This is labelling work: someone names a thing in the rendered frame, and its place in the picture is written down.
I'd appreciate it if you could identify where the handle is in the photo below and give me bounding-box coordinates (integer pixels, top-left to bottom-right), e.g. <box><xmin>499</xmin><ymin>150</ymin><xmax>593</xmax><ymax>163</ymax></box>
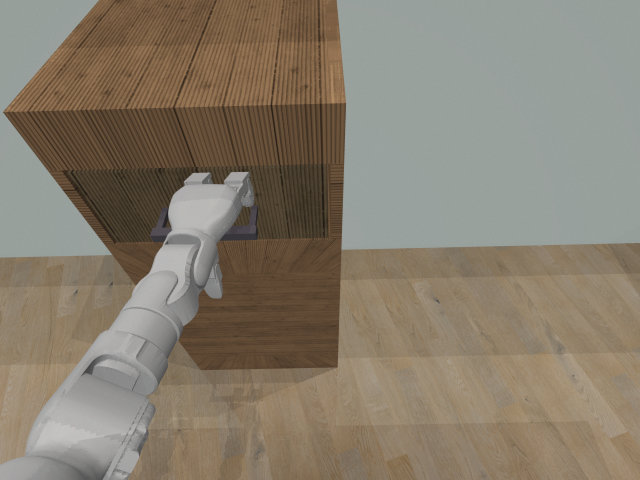
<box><xmin>150</xmin><ymin>205</ymin><xmax>258</xmax><ymax>242</ymax></box>

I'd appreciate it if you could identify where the drawer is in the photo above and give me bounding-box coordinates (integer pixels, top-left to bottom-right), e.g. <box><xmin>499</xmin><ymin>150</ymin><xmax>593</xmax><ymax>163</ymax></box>
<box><xmin>67</xmin><ymin>164</ymin><xmax>328</xmax><ymax>243</ymax></box>

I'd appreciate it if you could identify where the robot left hand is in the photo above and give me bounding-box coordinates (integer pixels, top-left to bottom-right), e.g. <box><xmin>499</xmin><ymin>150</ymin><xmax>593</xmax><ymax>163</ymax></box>
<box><xmin>168</xmin><ymin>172</ymin><xmax>254</xmax><ymax>299</ymax></box>

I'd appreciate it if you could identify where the cabinet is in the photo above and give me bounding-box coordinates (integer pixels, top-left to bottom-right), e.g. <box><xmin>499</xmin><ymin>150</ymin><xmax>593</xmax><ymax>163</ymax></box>
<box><xmin>3</xmin><ymin>0</ymin><xmax>346</xmax><ymax>370</ymax></box>

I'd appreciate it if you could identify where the left robot upper arm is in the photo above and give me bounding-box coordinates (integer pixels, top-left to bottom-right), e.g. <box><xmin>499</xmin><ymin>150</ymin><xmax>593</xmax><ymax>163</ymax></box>
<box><xmin>0</xmin><ymin>373</ymin><xmax>156</xmax><ymax>480</ymax></box>

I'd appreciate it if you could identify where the robot left forearm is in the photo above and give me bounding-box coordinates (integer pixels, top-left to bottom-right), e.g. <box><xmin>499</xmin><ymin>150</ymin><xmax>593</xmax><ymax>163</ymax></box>
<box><xmin>25</xmin><ymin>228</ymin><xmax>217</xmax><ymax>456</ymax></box>

